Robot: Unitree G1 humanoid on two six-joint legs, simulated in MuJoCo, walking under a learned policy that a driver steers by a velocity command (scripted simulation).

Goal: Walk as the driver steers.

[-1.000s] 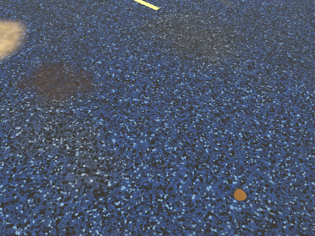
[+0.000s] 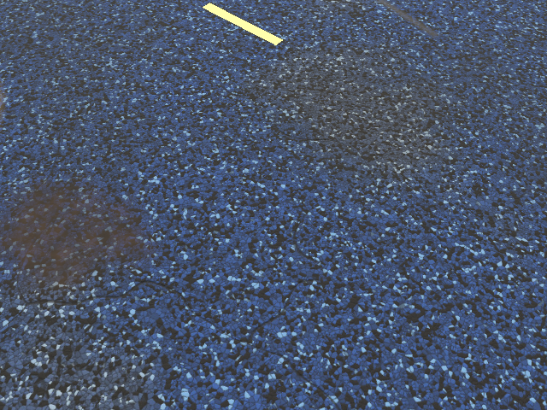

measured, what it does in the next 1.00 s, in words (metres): steps on the spot, turning right: right foot, then left foot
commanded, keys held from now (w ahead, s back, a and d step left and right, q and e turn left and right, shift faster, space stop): e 0.84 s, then no key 0.16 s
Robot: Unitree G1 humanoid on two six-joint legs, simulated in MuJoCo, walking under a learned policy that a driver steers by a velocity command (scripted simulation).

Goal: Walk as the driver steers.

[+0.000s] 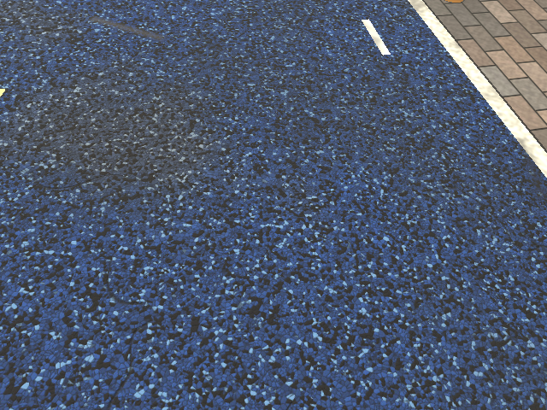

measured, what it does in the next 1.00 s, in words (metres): walks ahead: right foot, then left foot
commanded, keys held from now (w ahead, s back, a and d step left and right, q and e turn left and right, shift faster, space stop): no key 0.20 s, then w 0.80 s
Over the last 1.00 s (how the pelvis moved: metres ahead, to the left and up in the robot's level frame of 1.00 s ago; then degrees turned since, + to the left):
0.05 0.01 0.00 -32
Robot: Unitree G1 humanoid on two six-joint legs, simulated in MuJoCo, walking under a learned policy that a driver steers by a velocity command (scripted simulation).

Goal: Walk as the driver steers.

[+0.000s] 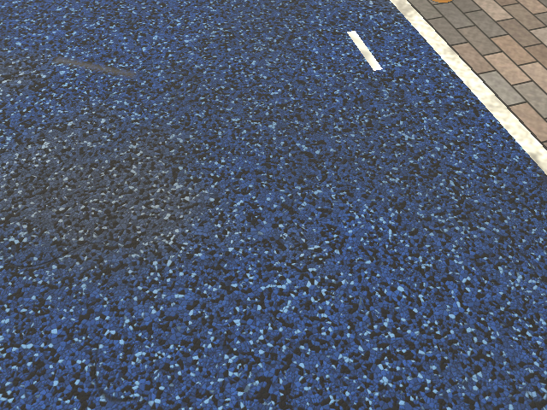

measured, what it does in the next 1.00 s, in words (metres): walks ahead: right foot, then left foot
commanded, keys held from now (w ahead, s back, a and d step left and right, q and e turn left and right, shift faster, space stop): w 0.50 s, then w+q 0.50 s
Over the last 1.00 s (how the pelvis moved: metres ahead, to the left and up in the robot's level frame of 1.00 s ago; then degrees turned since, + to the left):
0.24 0.03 -0.01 -2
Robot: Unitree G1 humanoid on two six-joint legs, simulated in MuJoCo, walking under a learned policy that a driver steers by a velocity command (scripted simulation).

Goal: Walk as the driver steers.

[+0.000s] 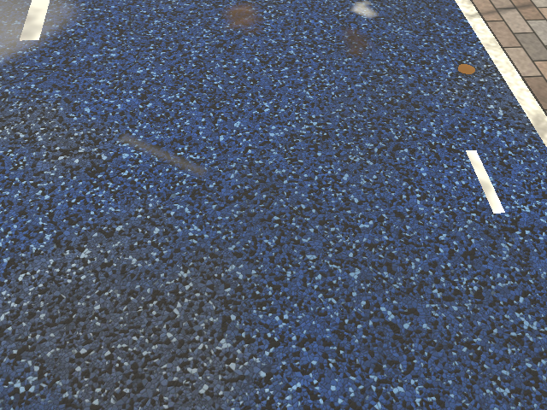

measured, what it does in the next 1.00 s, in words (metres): walks ahead, turning left: right foot, then left foot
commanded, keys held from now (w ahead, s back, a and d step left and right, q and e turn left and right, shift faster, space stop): w+q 0.68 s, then q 0.32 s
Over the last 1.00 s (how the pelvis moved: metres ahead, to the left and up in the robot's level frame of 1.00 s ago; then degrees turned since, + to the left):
0.56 0.02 0.01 13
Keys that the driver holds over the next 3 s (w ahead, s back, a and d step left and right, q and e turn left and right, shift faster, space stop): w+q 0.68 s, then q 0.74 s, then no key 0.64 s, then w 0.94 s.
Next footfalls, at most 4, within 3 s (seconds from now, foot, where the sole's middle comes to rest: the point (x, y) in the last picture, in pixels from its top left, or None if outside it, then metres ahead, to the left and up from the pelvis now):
0.22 right None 0.31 -0.13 -0.78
0.74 left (196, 402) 0.50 0.16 -0.78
1.36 right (234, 334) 0.66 0.07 -0.78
1.78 left None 0.47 0.16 -0.78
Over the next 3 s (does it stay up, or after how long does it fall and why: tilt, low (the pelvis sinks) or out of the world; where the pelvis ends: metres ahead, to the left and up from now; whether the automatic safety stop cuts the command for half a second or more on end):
stays up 0.74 0.40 0.00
